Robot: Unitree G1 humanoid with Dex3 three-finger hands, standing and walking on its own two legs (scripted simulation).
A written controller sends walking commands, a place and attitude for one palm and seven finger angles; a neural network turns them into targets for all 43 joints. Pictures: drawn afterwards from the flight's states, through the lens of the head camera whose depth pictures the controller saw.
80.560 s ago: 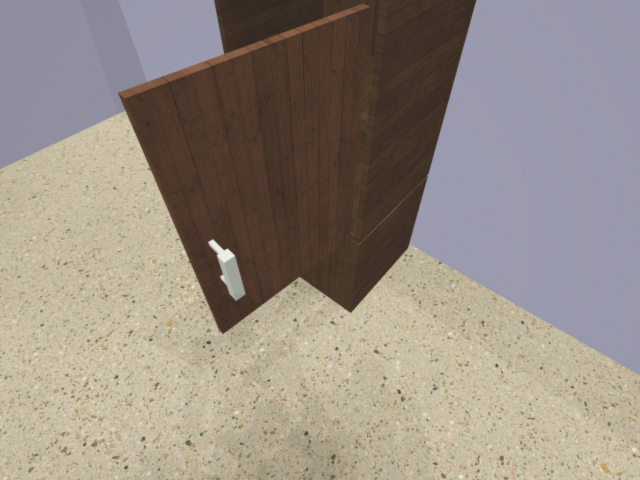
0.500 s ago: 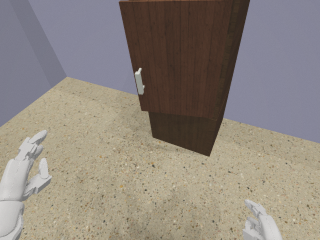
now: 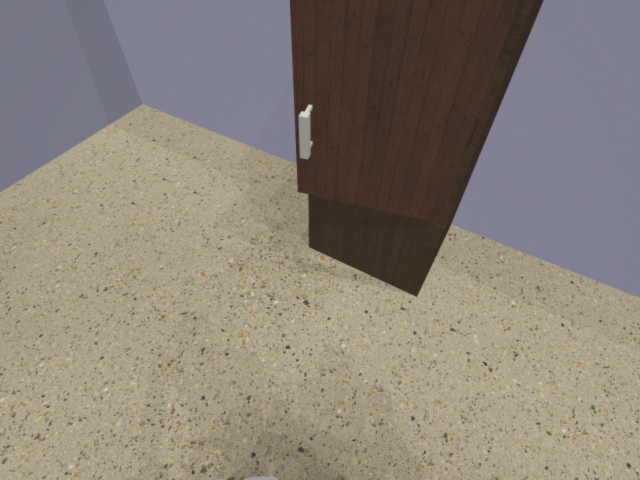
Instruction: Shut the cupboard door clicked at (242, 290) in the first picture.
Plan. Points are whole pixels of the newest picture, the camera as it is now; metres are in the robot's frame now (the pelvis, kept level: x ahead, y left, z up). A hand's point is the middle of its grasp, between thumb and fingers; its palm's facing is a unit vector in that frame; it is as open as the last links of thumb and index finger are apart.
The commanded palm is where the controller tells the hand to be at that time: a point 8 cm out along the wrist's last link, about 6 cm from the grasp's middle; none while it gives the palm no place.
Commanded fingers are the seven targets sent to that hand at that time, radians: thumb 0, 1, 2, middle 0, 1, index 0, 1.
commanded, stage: let the arm hang, fingers relaxed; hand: left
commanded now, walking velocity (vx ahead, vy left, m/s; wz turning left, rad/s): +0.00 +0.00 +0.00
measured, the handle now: (307, 131) +0.89 +0.10 -0.10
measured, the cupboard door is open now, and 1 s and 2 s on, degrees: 13 13 13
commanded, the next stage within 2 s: look to check the result in 0.50 s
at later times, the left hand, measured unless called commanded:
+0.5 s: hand out of the picture +0.05 +0.19 -0.17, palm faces -0.01 -0.98 -0.21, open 7.3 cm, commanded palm none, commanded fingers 0.00 0.90 0.90 -0.20 -0.30 -0.20 -0.30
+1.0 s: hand out of the picture +0.03 +0.19 -0.17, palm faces +0.00 -0.97 -0.23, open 7.4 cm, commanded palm none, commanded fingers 0.00 0.90 0.90 -0.20 -0.30 -0.20 -0.30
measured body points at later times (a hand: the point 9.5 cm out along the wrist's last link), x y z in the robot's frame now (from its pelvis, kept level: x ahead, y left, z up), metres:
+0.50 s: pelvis +0.02 +0.01 +0.00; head +0.02 +0.01 +0.45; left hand +0.05 +0.24 -0.15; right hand +0.02 -0.24 -0.15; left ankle +0.08 +0.11 -0.74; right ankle -0.03 -0.11 -0.74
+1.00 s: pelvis +0.04 +0.00 +0.01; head +0.06 +0.00 +0.46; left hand +0.03 +0.24 -0.15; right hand +0.07 -0.25 -0.15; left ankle +0.08 +0.11 -0.74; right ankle -0.03 -0.11 -0.74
